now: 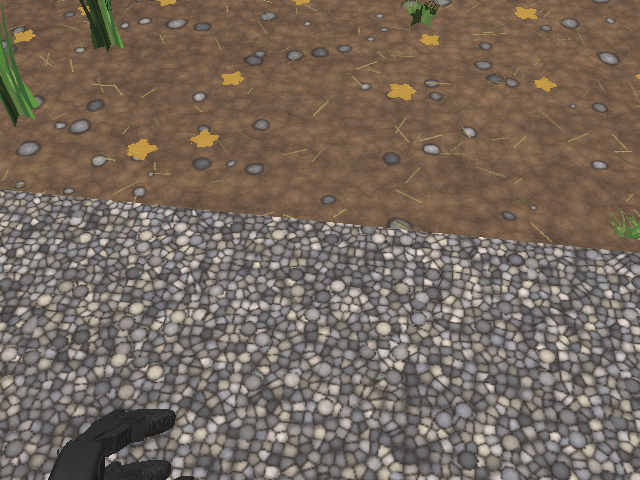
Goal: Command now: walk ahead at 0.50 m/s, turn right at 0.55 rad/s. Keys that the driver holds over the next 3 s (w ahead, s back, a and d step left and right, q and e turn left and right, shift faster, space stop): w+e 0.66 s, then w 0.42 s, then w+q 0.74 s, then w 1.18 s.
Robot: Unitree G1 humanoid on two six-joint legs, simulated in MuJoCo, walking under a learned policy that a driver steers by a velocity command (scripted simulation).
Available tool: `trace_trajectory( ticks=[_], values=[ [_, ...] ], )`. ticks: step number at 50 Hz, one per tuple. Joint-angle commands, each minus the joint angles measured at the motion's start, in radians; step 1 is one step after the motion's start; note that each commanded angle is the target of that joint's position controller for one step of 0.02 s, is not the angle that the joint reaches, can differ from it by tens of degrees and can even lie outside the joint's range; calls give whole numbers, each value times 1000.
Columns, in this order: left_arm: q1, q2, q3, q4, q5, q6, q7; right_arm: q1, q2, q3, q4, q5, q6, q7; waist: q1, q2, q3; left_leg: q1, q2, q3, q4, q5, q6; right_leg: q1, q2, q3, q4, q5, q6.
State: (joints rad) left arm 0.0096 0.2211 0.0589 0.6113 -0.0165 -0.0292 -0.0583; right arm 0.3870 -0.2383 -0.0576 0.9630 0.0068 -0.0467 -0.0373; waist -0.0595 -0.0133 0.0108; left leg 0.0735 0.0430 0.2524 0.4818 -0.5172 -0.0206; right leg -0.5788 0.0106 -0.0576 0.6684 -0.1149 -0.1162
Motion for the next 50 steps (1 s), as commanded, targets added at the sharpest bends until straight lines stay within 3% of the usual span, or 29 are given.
trace_trajectory(
  ticks=[1,2,3,4,5,6,7,9,11,14,19,21,23,24,25,26,27,28,29,30,32,37,41,43,46,47,48,49,50],
  values=[
    [401,249,98,24,-5,6,31,-57,-200,-40,-97,-11,-20,-4,247,-37,-189,-404,134,-43,651,899,39,681,-63,202,-108,105,-130],
    [348,341,100,-9,-8,-2,36,42,-75,2,-140,-28,-63,27,122,-257,-330,-800,-91,-208,1021,-47,-9,1001,-339,818,-236,85,-359],
    [430,263,82,-1,14,-4,40,-91,-167,-21,-166,5,-109,50,219,-132,-393,-930,-62,-393,1024,-17,14,1025,-343,886,-345,-82,-345],
    [375,219,69,8,22,-15,43,-177,-176,-26,-199,35,-117,50,188,-103,-233,-976,-21,-373,946,49,32,898,-307,736,-351,-66,-288],
    [284,185,57,-2,9,-24,39,-194,-153,-24,-202,20,-110,40,116,17,-110,-904,21,-362,818,117,33,679,-254,608,-367,35,-232],
    [209,152,46,-19,8,-32,38,-177,-161,-34,-185,-3,-90,30,67,29,-81,-803,53,-353,724,150,25,533,-212,509,-377,131,-196],
    [182,147,44,-32,11,-34,39,-148,-158,-39,-180,-10,-70,30,33,13,-65,-721,69,-352,673,177,16,430,-180,462,-396,167,-178],
    [190,159,47,-27,8,-39,44,-156,-129,-37,-193,-24,-43,28,20,1,-67,-650,59,-325,600,231,-13,324,-148,406,-420,248,-177],
    [232,184,53,-8,4,-37,62,-226,-105,-29,-222,-32,-36,21,34,-11,-58,-663,41,-315,487,325,-38,295,-128,363,-424,278,-173],
    [304,190,56,24,-7,-26,78,-361,-82,-16,-263,-24,-41,25,85,-36,-47,-668,6,-321,270,500,-49,320,-93,351,-408,180,-129],
    [370,194,57,55,-14,-22,71,-487,-106,-13,-315,-2,-61,49,131,-82,-21,-589,-51,-337,60,560,-29,365,-100,433,-363,36,-96],
    [378,189,56,61,-15,-18,74,-489,-131,-21,-324,2,-73,56,125,-97,-23,-558,-64,-348,4,493,-14,420,-115,494,-309,24,-90],
    [356,182,55,54,-14,-11,81,-421,-153,-33,-309,6,-88,59,88,-131,-41,-458,-70,-334,-44,433,17,442,-115,535,-248,60,-75],
    [334,162,46,45,-12,-11,82,-336,-171,-44,-289,3,-94,53,39,-134,-77,-325,-53,-331,-83,451,46,416,-81,517,-172,98,-50],
    [308,110,28,25,-3,-18,77,-193,-216,-60,-271,-14,-98,45,-30,-81,-188,-81,74,-433,-48,440,111,309,-35,450,43,67,-13],
    [427,59,10,7,-23,-26,76,-42,-301,-83,-246,-33,-88,38,-21,178,-340,287,312,-809,-73,319,288,-19,102,291,365,-228,70],
    [460,127,14,10,-30,-27,82,-34,-247,-74,-230,-4,-80,46,-14,282,-332,308,405,-1045,-152,115,328,-190,55,260,543,-477,88],
    [385,205,34,15,-28,-21,81,-90,-170,-52,-250,3,-73,44,-28,174,-186,180,361,-926,-175,58,282,-245,3,264,616,-398,97],
    [320,207,37,5,-15,-13,82,-136,-141,-40,-261,-5,-64,42,-20,109,-105,64,314,-789,-188,130,241,-229,-31,225,627,-325,103],
    [277,194,38,-10,-3,-11,79,-172,-117,-31,-254,-8,-58,42,-3,86,-34,-44,268,-690,-220,220,222,-212,-56,214,583,-273,105],
    [273,156,37,-19,-10,-5,67,-194,-100,-22,-241,-17,-60,42,33,117,3,-156,212,-550,-266,342,196,-147,-96,191,525,-224,100],
    [209,95,13,-47,-2,-6,59,-151,-159,-38,-187,-9,-74,53,33,89,2,-173,203,-393,-324,564,236,-144,-106,166,320,-92,118],
    [81,79,-5,-68,1,-27,36,-128,-193,-38,-161,10,-60,51,-4,81,22,-177,163,-277,-324,602,204,-51,-91,90,55,100,113],
    [13,82,-8,-87,-4,-32,25,-75,-213,-38,-138,19,-52,53,-28,86,34,-150,179,-276,-318,588,197,-17,-78,62,-15,110,108],
    [-30,110,-2,-114,-5,-34,16,-35,-237,-41,-109,29,-33,52,-18,106,51,-58,226,-285,-273,678,181,1,-57,47,-98,12,72],
    [-4,128,6,-111,-1,-35,16,-35,-247,-42,-104,31,-27,50,9,118,34,-40,228,-275,-226,790,170,61,-37,33,-127,-17,55],
    [79,152,21,-89,6,-35,19,-47,-256,-42,-101,35,-21,46,68,120,-17,-48,209,-241,-125,946,150,199,-7,7,-175,4,31],
    [223,196,45,-42,10,-31,26,-39,-240,-34,-99,33,-19,42,137,105,-105,-107,167,-201,44,1023,124,418,13,-2,-193,35,1],
    [402,270,69,-8,17,-24,41,-48,-195,-12,-127,4,-25,38,209,12,-242,-324,124,-169,335,759,83,727,-151,185,-141,114,-57]
  ],
)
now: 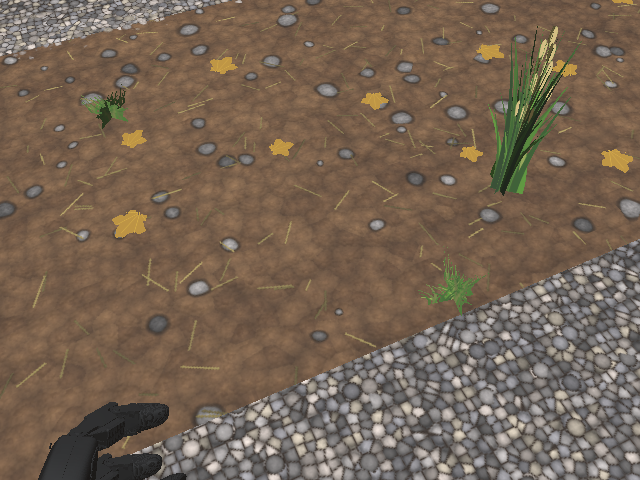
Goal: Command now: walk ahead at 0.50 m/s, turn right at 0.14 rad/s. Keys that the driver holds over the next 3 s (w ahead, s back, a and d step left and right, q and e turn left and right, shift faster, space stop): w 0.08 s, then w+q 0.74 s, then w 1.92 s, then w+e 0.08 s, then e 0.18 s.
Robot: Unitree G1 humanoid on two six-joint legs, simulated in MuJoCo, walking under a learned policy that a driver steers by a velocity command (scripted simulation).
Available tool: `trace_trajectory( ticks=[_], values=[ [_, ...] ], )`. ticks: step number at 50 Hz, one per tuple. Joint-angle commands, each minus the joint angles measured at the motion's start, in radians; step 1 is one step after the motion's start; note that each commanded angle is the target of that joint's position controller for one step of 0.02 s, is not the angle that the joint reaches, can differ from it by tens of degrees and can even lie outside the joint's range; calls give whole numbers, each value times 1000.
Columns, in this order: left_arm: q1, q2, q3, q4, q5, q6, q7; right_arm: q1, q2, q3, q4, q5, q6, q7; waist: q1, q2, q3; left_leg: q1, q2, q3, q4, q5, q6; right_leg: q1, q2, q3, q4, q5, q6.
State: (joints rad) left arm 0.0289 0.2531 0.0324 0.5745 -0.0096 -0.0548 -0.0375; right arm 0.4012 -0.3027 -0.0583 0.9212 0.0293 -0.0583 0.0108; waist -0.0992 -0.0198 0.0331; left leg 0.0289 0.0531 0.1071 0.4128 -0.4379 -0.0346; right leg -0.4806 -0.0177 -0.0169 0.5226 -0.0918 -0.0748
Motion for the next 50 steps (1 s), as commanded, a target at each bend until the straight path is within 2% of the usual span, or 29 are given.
trace_trajectory(
  ticks=[1,2,3,4,5,7,8,10,12,16,19,22,24,25,26,27,28,29,30,31,32,33,34,37,40,42,46,49,50],
  values=[
    [409,328,105,36,13,4,23,40,-10,30,-115,-32,-34,1,178,-255,-393,-657,-61,-54,754,-70,37,908,-378,629,-100,-36,-271],
    [426,234,84,35,6,1,20,-20,-114,4,-99,-9,-50,6,225,-153,-413,-753,-31,-194,874,-142,44,885,-374,711,-170,-120,-267],
    [360,203,68,35,5,-6,18,-105,-147,-7,-134,14,-57,10,211,-130,-255,-819,13,-177,887,-67,54,763,-333,553,-184,-59,-225],
    [300,175,59,34,4,-10,16,-145,-133,-4,-139,8,-58,5,180,-71,-178,-794,51,-159,837,18,54,631,-282,437,-202,27,-198],
    [249,144,50,33,7,-13,12,-152,-124,-6,-135,-5,-51,3,147,-53,-124,-753,74,-158,781,68,46,520,-251,352,-234,95,-182],
    [207,118,46,39,17,-28,11,-106,-90,-4,-118,-4,-23,5,94,-69,-99,-649,95,-170,736,132,34,389,-226,267,-309,107,-173],
    [203,122,49,50,15,-39,12,-96,-68,-1,-113,-3,-10,4,82,-64,-86,-636,95,-171,720,151,25,353,-228,233,-339,120,-177],
    [206,138,56,75,21,-54,18,-134,-55,0,-126,-5,6,-1,80,-54,-42,-672,89,-194,665,223,11,318,-231,164,-384,127,-175],
    [225,143,59,99,28,-58,27,-184,-53,-2,-142,-7,10,0,93,-41,-15,-717,79,-219,578,331,5,334,-225,101,-402,127,-158],
    [236,165,63,129,22,-57,38,-283,-36,4,-172,-10,2,19,128,-32,20,-695,53,-182,366,522,16,360,-206,-21,-416,134,-112],
    [281,183,71,164,13,-47,43,-369,-25,11,-215,-11,1,34,164,-18,50,-712,45,-150,268,526,37,441,-234,-63,-403,142,-98],
    [303,200,79,191,-1,-26,47,-418,-34,10,-260,-12,3,50,173,-25,60,-740,31,-113,216,413,71,553,-266,-88,-338,226,-77],
    [286,224,87,192,-6,-10,55,-397,-54,0,-280,-12,5,59,146,-52,27,-669,-11,-58,203,305,105,591,-270,-118,-234,493,-53],
    [275,239,91,188,-7,-2,61,-341,-75,-12,-276,-13,9,59,112,-72,-21,-578,-51,-21,206,258,125,594,-263,-136,-135,673,-37],
    [260,241,90,183,-9,9,67,-212,-110,-36,-248,-11,11,55,37,-62,-94,-405,-100,6,161,280,154,558,-232,-169,42,774,-10],
    [274,219,79,174,-3,9,74,-46,-179,-71,-208,-8,15,40,-35,-17,-185,-123,-97,-63,136,331,197,394,-189,-183,286,653,29],
    [343,110,43,124,28,-12,65,25,-300,-101,-203,-5,20,20,9,225,-275,236,164,-541,102,283,355,-39,-45,-175,672,-23,102],
    [320,99,26,110,19,-51,51,24,-281,-85,-234,-7,8,25,7,228,-429,375,290,-957,-72,191,465,-229,80,56,852,-506,111],
    [221,170,45,88,-20,-75,36,6,-212,-66,-231,-13,0,28,-27,143,-335,328,263,-828,-101,170,408,-332,14,130,878,-445,89],
    [176,166,40,73,-26,-88,34,-37,-176,-57,-234,-10,-4,25,-3,98,-222,191,219,-685,-100,212,367,-339,-29,111,810,-362,70],
    [165,162,42,79,-4,-91,42,-104,-147,-48,-246,-9,-3,23,41,38,-145,40,178,-584,-109,292,334,-291,-68,101,717,-299,70],
    [171,174,52,82,13,-82,48,-152,-114,-36,-264,-17,-3,19,77,50,-107,-74,145,-516,-132,388,318,-216,-93,101,649,-256,76],
    [187,172,55,82,18,-69,46,-176,-108,-33,-280,-25,-2,16,102,75,-96,-147,126,-494,-155,436,320,-163,-98,101,621,-230,86],
    [186,135,47,77,27,-43,49,-168,-134,-42,-279,-22,-8,0,117,73,-78,-250,93,-415,-184,554,330,-129,-84,73,506,-158,130],
    [72,103,33,48,26,-43,49,-124,-151,-47,-263,-12,-3,-17,77,86,-51,-277,48,-364,-179,510,289,-120,-52,69,283,29,152],
    [9,90,26,39,17,-49,39,-101,-148,-46,-253,-9,3,-23,49,107,-46,-278,32,-352,-169,433,262,-75,-24,64,137,135,153],
    [-66,111,28,23,5,-68,14,-30,-138,-40,-216,-7,7,-24,9,117,-28,-194,87,-413,-124,367,249,-39,-9,72,10,183,124],
    [-33,142,41,24,5,-77,8,-30,-143,-43,-205,-14,14,-24,37,143,-19,-109,131,-471,-56,436,229,-6,-4,68,-35,62,75],
    [21,150,47,38,7,-79,10,-45,-140,-42,-207,-13,17,-23,71,148,-32,-102,118,-464,-8,516,215,65,9,46,-70,46,52]
  ],
)
Over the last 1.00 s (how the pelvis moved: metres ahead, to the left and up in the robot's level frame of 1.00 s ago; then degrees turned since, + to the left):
0.50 -0.13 0.01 -30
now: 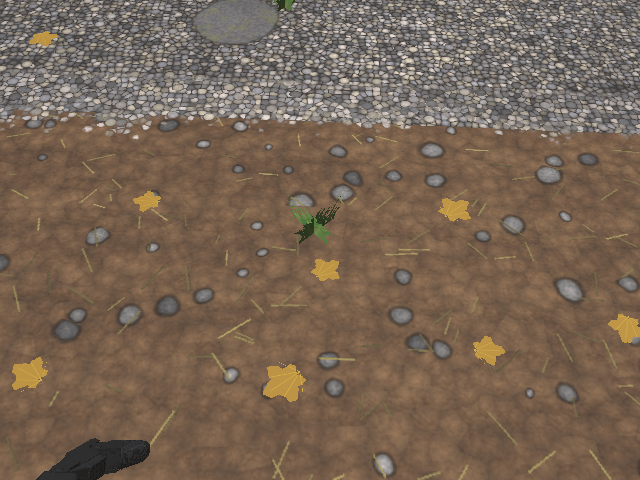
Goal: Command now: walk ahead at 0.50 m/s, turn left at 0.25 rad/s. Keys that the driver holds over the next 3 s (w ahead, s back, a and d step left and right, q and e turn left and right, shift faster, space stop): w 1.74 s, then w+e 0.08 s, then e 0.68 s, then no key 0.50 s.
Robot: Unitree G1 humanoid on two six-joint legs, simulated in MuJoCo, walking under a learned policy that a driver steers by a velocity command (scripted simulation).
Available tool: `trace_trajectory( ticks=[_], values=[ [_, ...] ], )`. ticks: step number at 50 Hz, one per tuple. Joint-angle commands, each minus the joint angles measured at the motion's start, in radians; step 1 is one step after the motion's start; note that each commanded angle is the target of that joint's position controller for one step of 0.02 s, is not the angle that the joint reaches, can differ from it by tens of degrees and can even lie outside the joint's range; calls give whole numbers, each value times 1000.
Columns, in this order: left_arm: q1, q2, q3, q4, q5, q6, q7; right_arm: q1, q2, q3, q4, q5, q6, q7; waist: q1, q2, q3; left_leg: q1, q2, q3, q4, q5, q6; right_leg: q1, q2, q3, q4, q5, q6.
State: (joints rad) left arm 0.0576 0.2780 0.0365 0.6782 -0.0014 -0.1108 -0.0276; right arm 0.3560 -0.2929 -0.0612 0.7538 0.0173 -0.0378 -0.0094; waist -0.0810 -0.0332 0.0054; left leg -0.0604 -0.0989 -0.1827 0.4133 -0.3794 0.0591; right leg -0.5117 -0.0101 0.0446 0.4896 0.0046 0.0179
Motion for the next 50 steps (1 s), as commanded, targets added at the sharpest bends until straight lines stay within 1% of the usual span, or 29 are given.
trace_trajectory(
  ticks=[1,2,3,4,5,6,7,8,9,11,13,16,20,23,25,26,27,28,29,30,31,32,33,34,36,38,43,47,50],
  values=[
    [89,152,58,-40,7,-27,6,-7,-126,-30,-45,-5,-4,-1,99,145,-68,-27,218,-141,108,568,98,246,-5,-18,-52,-37,-74],
    [239,200,71,-24,19,-29,12,-11,-88,-13,-65,-18,-5,0,165,65,-207,-135,160,-78,359,468,62,492,-142,121,-19,-11,-140],
    [349,287,97,15,21,-17,9,137,-20,8,-70,3,-19,1,130,-224,-334,-501,1,38,718,30,-22,847,-348,538,-69,-169,-316],
    [379,209,81,33,-12,-13,-1,117,-82,2,-63,12,-28,1,155,-222,-300,-673,22,-1,845,-193,-30,854,-390,738,-186,-435,-328],
    [322,149,62,25,-14,-9,1,-5,-146,-16,-79,18,-30,2,175,-104,-145,-728,73,-5,885,-114,-25,730,-349,612,-207,-489,-279],
    [261,131,51,13,-1,-1,3,-82,-138,-13,-99,9,-31,2,157,-31,-73,-710,117,42,857,-37,-24,608,-304,487,-220,-411,-249],
    [226,110,42,16,4,3,2,-120,-125,-13,-112,-7,-34,5,137,-16,-10,-697,148,64,792,15,-29,507,-264,406,-246,-306,-247],
    [208,95,34,16,11,1,4,-114,-113,-16,-112,-12,-34,8,110,-43,-3,-646,178,69,739,56,-32,450,-231,345,-265,-222,-235],
    [202,89,32,19,11,0,4,-96,-95,-14,-106,-9,-32,11,97,-66,-7,-606,185,82,704,74,-38,420,-207,301,-283,-164,-231],
    [213,105,35,34,0,-4,6,-90,-64,-7,-103,-10,-27,13,88,-74,-14,-591,192,110,637,91,-53,394,-197,235,-306,-55,-245],
    [229,137,43,50,-5,-1,12,-152,-45,2,-124,-16,-28,12,99,-51,0,-615,201,125,526,159,-71,390,-201,188,-330,19,-256],
    [256,155,46,73,-10,10,18,-241,-24,12,-140,-14,-35,19,129,-41,10,-583,192,144,340,325,-78,392,-174,108,-341,52,-232],
    [326,170,46,115,-19,23,20,-356,-25,13,-168,-2,-44,34,172,-39,35,-524,159,167,184,434,-73,420,-183,76,-323,44,-214],
    [350,180,50,141,-23,39,24,-404,-40,9,-193,2,-51,49,168,-45,54,-530,148,163,120,370,-41,505,-227,96,-282,77,-199],
    [338,198,56,148,-24,50,29,-364,-64,-1,-188,0,-55,53,131,-56,32,-454,128,177,85,308,-12,543,-239,93,-218,200,-180],
    [318,204,56,147,-25,54,32,-283,-85,-14,-166,-5,-56,50,78,-54,-14,-329,102,204,51,312,10,535,-215,63,-125,348,-162],
    [316,185,48,143,-21,56,34,-142,-131,-37,-123,-10,-54,41,15,-33,-111,-114,103,205,47,336,42,476,-167,23,42,411,-135],
    [310,133,25,112,6,52,37,45,-206,-57,-92,-22,-50,29,-54,80,-267,190,292,-2,90,392,111,274,-107,-22,351,147,-97],
    [438,23,-8,98,0,30,30,73,-272,-68,-76,-24,-44,32,16,345,-370,469,496,-454,-13,213,273,-107,65,-24,669,-533,-38],
    [380,131,15,112,-20,13,22,76,-173,-45,-76,-8,-40,33,-27,242,-334,436,478,-517,-83,52,262,-227,16,78,778,-586,-41],
    [284,170,28,83,-38,4,17,9,-141,-32,-81,-6,-41,31,-19,187,-186,311,440,-370,-105,74,221,-278,-31,58,782,-497,-50],
    [232,158,26,75,-31,2,19,-51,-124,-25,-86,-12,-41,32,8,112,-114,179,396,-265,-128,165,197,-247,-73,33,740,-409,-46],
    [210,149,30,71,-15,5,21,-95,-102,-18,-88,-19,-42,36,35,94,-60,72,362,-195,-157,259,188,-214,-96,25,684,-356,-37],
    [226,137,31,76,-10,13,20,-119,-84,-12,-89,-27,-46,38,68,109,-47,1,335,-144,-187,324,181,-155,-117,31,653,-318,-31],
    [254,97,24,85,-9,32,22,-125,-87,-15,-76,-19,-58,39,96,121,-44,-71,321,-84,-233,388,194,-102,-124,21,604,-289,-13],
    [207,84,21,69,-1,44,26,-113,-110,-22,-56,-16,-66,34,97,105,-13,-104,317,-32,-266,425,202,-131,-129,14,527,-225,6],
    [35,56,8,27,-2,33,14,-49,-141,-27,-9,-10,-56,18,43,88,32,-94,275,78,-289,421,157,-120,-104,-8,219,46,8],
    [-85,61,5,-12,-13,23,-4,29,-161,-31,40,0,-42,14,0,85,56,-11,309,79,-261,390,146,-106,-73,-21,90,79,-7],
    [-112,78,10,-34,-14,16,-19,47,-171,-35,66,4,-26,8,11,98,59,89,351,62,-202,453,126,-107,-60,-18,31,-16,-43]
  ],
)
Over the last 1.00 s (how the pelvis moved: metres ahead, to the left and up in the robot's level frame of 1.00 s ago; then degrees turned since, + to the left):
0.53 0.09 0.01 25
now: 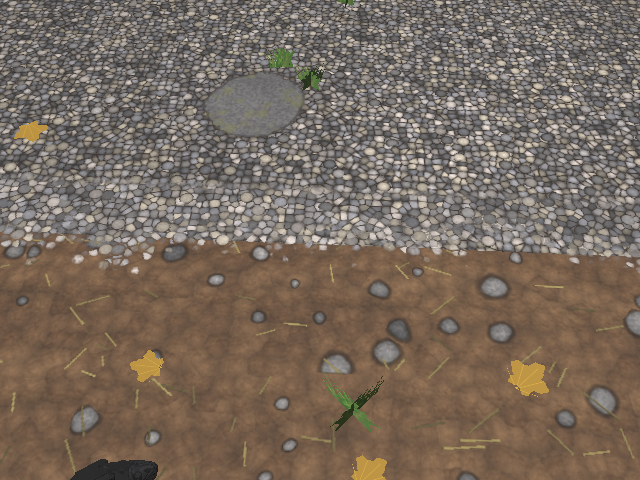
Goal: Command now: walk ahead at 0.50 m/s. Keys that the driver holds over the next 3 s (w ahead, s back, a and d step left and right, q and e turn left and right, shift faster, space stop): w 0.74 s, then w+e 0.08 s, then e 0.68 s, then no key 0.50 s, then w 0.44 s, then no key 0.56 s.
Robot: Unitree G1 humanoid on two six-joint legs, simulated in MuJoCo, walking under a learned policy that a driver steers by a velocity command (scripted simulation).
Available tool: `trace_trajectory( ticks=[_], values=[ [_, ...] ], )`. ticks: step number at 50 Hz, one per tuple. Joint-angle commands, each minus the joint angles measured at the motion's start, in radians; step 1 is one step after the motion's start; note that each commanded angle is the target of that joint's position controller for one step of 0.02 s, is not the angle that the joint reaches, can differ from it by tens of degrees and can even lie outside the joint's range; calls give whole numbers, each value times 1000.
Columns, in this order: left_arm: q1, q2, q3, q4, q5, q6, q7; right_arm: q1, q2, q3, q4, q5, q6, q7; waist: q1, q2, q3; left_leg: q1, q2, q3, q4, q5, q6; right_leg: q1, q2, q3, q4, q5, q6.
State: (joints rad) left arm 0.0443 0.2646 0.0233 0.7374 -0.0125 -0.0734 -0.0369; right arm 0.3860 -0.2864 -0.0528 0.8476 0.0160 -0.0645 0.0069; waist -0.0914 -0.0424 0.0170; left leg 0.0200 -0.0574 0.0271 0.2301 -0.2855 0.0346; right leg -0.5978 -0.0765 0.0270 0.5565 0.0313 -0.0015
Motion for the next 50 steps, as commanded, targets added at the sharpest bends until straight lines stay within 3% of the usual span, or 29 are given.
trace_trajectory(
  ticks=[1,2,3,4,5,6,7,8,9,10,12,14,20,25,28,29,30,31,32,33,34,35,36,38,40,42,45,48,50],
  values=[
    [-80,102,26,-90,-2,-23,-12,14,-183,-46,-23,5,6,-11,36,116,34,31,315,-149,10,412,141,15,17,-9,-49,-79,-37],
    [-31,118,34,-78,0,-25,-12,-1,-190,-48,-22,5,11,-14,68,127,5,38,306,-138,68,534,127,96,39,-32,-67,-106,-54],
    [80,147,52,-44,4,-25,-7,-15,-185,-44,-23,4,16,-16,128,118,-63,18,265,-102,199,674,105,259,69,-62,-95,-97,-79],
    [244,202,75,-1,10,-24,3,-14,-151,-29,-36,-7,17,-19,193,85,-189,-100,214,-60,414,618,73,524,10,-7,-57,-54,-123],
    [364,301,100,15,24,-17,10,83,-55,4,-66,-15,0,-13,186,-115,-348,-500,76,7,803,263,-6,937,-242,393,-63,-149,-269],
    [399,247,87,29,5,-9,8,76,-55,7,-51,-12,-20,-9,202,-213,-408,-680,5,-103,984,-286,-20,1008,-314,679,-211,-279,-323],
    [340,198,67,22,-1,-8,9,0,-145,-18,-71,14,-34,-1,203,-133,-266,-779,66,-146,1062,-259,-6,901,-288,586,-244,-374,-279],
    [273,174,59,8,3,-7,11,-72,-147,-18,-91,24,-39,0,179,-77,-160,-788,118,-113,1037,-172,4,761,-252,461,-266,-354,-248],
    [215,148,52,5,10,-8,9,-111,-138,-19,-99,11,-38,-3,152,-29,-78,-761,152,-93,972,-99,0,621,-211,372,-304,-286,-236],
    [178,119,43,0,19,-14,7,-104,-130,-24,-94,0,-28,-6,117,-43,-49,-700,183,-101,917,-45,-3,529,-178,308,-336,-219,-223],
    [156,115,44,6,20,-25,4,-62,-89,-19,-75,-4,-6,-8,81,-60,-42,-618,193,-94,874,4,-20,435,-150,238,-388,-136,-231],
    [169,138,51,24,16,-33,8,-91,-77,-17,-85,-10,5,-13,75,-42,-19,-642,200,-88,808,69,-40,410,-145,180,-422,-64,-245],
    [253,173,59,77,5,-22,30,-295,-41,-2,-134,-11,-10,1,138,-14,26,-645,171,-55,451,360,-54,453,-103,51,-443,-12,-203],
    [333,192,66,131,-7,1,36,-420,-51,1,-181,1,-21,26,174,-15,59,-657,143,-53,313,332,-28,589,-164,64,-392,-15,-193],
    [322,208,75,144,-11,16,43,-386,-81,-8,-181,0,-28,36,134,-34,33,-580,118,-37,271,225,11,660,-192,73,-309,123,-168],
    [300,213,76,142,-12,21,45,-314,-101,-19,-161,-3,-30,34,87,-38,-9,-466,89,-8,246,213,31,656,-171,50,-224,273,-151],
    [297,192,67,140,-7,26,46,-170,-144,-43,-114,-7,-29,26,22,-19,-104,-257,68,12,236,227,60,611,-118,10,-52,367,-125],
    [306,143,45,116,15,25,48,8,-215,-65,-78,-16,-26,16,-40,80,-256,45,224,-158,276,269,121,424,-59,-36,244,154,-87],
    [426,22,10,101,15,2,39,58,-295,-82,-57,-17,-19,17,22,350,-364,370,437,-626,173,73,286,13,134,-45,587,-481,-19],
    [373,120,30,117,-4,-20,32,59,-192,-55,-63,-4,-18,19,-20,262,-359,362,436,-729,86,-74,281,-108,101,89,712,-618,-26],
    [282,173,46,87,-30,-35,26,-16,-156,-41,-74,-7,-21,16,-12,207,-211,244,404,-589,66,-56,236,-174,49,81,731,-541,-41],
    [228,164,44,76,-28,-39,30,-82,-138,-35,-85,-12,-21,15,14,134,-136,115,364,-477,48,32,211,-151,-2,52,691,-450,-42],
    [200,156,47,72,-12,-37,34,-130,-111,-28,-89,-18,-23,17,39,108,-75,1,331,-399,19,129,202,-119,-30,41,629,-390,-34],
    [240,124,48,87,-8,-15,33,-165,-83,-20,-88,-28,-31,18,88,135,-62,-109,296,-303,-37,219,192,-16,-61,49,569,-325,-24],
    [245,92,43,92,-10,9,35,-161,-97,-26,-71,-24,-44,16,101,126,-38,-159,297,-225,-84,265,200,-14,-69,48,524,-288,-9],
    [193,88,44,74,-6,20,39,-151,-114,-31,-50,-33,-49,7,95,103,4,-174,297,-152,-105,370,197,-59,-60,65,442,-208,8],
    [148,65,39,58,4,14,32,-176,-122,-29,-37,-38,-41,-8,96,107,8,-206,239,26,-75,624,149,26,-21,27,231,-33,15],
    [54,56,34,16,8,13,14,-145,-141,-31,-16,-30,-26,-26,56,107,-6,-165,247,80,-43,665,132,81,9,-23,102,92,11],
    [35,72,41,-10,7,19,0,-141,-153,-36,-3,-18,-7,-34,54,113,-11,-85,277,82,6,675,124,63,14,-23,60,46,-3]
  ],
)
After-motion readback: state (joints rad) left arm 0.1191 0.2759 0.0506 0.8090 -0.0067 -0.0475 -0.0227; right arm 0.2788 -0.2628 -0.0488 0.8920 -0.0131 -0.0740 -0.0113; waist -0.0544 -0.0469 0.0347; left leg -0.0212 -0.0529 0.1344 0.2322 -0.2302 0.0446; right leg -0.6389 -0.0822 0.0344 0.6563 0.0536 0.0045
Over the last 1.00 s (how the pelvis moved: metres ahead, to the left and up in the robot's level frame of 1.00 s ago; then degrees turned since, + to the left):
0.52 0.02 0.01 2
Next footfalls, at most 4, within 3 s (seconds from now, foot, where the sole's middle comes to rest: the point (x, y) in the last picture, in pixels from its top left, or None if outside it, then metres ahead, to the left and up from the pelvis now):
0.08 right None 0.22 -0.13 -0.78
0.62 left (253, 472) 0.50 0.11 -0.78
1.10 right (352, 362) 0.73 -0.12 -0.78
1.58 left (256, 351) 0.78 0.10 -0.78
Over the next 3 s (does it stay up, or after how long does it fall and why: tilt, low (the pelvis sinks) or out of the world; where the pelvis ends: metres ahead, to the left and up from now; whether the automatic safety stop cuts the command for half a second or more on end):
stays up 0.91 -0.11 -0.01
